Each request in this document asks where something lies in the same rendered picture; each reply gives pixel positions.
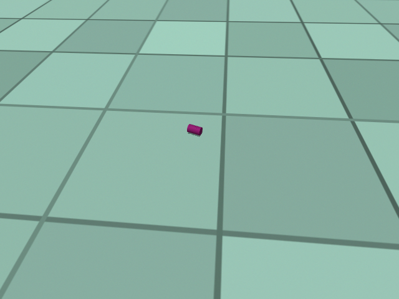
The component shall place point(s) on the can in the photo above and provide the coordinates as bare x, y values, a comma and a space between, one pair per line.
194, 129

